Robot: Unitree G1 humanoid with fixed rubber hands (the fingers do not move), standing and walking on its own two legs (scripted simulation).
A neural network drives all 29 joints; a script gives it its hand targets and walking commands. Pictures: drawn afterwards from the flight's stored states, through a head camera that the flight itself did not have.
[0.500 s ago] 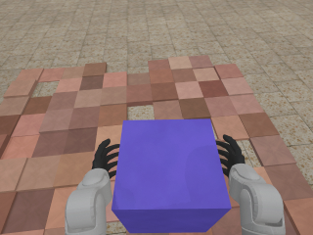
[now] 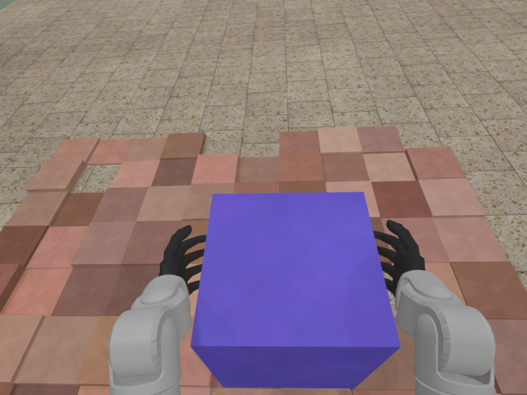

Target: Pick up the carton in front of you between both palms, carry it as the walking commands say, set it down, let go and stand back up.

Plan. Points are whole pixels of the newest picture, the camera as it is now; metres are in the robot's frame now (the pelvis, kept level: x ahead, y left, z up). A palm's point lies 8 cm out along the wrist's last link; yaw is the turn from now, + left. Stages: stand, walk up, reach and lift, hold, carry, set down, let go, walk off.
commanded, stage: carry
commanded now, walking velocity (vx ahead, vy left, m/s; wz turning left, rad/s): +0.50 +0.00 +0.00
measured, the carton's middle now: (287, 297) +0.26 +0.00 +0.01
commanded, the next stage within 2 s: none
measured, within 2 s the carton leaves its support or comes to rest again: neither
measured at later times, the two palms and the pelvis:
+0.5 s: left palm (194, 120) +0.60 +0.18 +0.10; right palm (343, 111) +0.59 -0.12 +0.11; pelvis +0.34 +0.04 -0.02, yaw -3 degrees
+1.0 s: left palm (223, 35) +1.00 +0.16 +0.10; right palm (329, 26) +1.03 -0.14 +0.10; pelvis +0.65 -0.01 +0.00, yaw -1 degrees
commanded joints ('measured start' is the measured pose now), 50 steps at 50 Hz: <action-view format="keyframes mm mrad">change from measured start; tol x32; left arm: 1 -427 -810 -626 -137 -287 -36 -119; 32 -565 -677 -585 -134 -257 35 -45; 50 -1303 -768 -444 331 -325 -162 -17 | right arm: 1 -426 801 679 -99 280 -45 112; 26 -489 674 547 -187 317 47 54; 50 -1166 667 312 458 142 -165 -33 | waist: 1 -7 -158 -301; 22 -50 277 -379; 41 47 123 -265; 44 93 -377 -517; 50 55 -126 -423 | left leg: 1 -243 33 -40 -60 77 27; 16 -191 -4 101 -771 555 -20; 19 164 -74 196 -803 481 -21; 22 738 339 -428 -772 658 213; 36 295 139 18 -961 373 164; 41 246 98 189 -531 1106 95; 44 -292 -194 -4 349 -68 2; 50 -392 -49 -84 59 -2 66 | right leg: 1 414 -247 356 -295 -40 -17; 16 489 -165 106 -328 96 18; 19 406 -81 16 33 260 67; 23 -355 17 210 830 -497 96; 34 -496 -78 138 617 -217 81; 41 87 144 -73 181 -212 -11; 44 619 -246 827 -178 -46 -238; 50 470 -194 528 -92 -42 -124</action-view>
